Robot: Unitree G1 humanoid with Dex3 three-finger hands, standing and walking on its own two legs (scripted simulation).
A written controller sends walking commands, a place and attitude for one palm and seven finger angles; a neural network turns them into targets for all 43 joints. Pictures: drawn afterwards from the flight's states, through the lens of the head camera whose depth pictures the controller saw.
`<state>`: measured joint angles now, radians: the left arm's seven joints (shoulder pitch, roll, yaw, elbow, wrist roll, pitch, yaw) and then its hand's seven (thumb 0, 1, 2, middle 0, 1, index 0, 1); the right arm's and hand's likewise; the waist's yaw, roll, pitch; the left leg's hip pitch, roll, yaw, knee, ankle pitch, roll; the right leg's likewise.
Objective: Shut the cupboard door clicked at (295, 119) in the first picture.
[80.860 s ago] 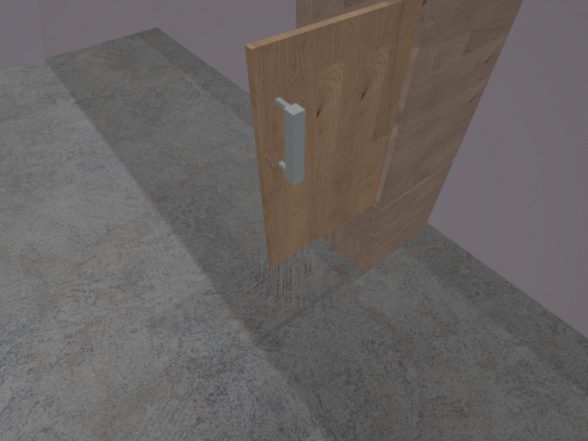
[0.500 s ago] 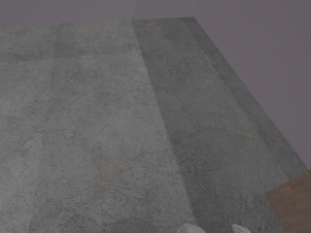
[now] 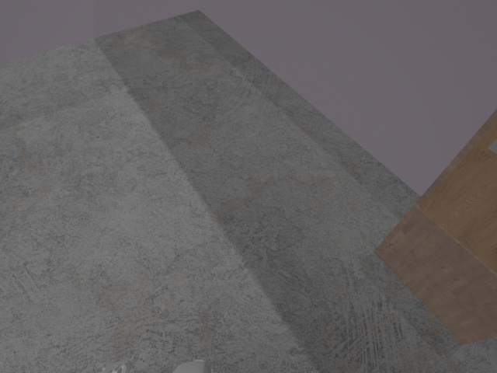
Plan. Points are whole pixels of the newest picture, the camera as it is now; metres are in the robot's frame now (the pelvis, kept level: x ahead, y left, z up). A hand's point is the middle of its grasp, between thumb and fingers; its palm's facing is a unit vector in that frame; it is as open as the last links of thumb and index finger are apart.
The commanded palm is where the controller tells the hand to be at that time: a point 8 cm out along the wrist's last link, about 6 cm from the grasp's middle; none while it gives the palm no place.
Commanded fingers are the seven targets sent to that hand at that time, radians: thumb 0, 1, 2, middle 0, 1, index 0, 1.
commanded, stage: turn to face it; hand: left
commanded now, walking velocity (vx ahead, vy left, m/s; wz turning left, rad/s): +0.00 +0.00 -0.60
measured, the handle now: out of the picture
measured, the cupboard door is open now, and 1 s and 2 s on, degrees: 1 1 1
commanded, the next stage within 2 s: take the last steps up to it in 1.44 s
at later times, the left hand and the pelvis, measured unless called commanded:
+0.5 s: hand (167, 351) +0.17 +0.16 -0.15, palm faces -0.29 -0.92 -0.28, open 7.3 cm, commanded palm none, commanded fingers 0.00 0.90 0.90 -0.20 -0.30 -0.20 -0.30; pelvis +0.01 -0.01 +0.00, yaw -18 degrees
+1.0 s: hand (187, 305) +0.25 +0.14 -0.16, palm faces -0.54 -0.81 -0.22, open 7.4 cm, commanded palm none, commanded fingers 0.00 0.90 0.90 -0.20 -0.30 -0.20 -0.30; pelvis +0.05 +0.01 +0.01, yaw -36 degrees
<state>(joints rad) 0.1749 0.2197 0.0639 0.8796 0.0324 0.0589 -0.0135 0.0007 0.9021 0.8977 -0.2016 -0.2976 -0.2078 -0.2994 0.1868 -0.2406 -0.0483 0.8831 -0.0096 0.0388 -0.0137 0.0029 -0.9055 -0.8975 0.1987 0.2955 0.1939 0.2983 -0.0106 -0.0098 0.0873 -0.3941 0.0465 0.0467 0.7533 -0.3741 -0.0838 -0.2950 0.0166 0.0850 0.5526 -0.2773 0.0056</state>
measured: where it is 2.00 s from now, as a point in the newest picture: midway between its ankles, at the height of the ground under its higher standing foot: outside the picture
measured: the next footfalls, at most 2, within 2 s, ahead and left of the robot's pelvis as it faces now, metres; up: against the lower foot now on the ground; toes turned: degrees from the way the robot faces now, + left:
left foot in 0.04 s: +0.06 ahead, +0.13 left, +0.00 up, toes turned +2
right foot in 0.38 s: +0.01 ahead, -0.13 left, +0.00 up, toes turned -18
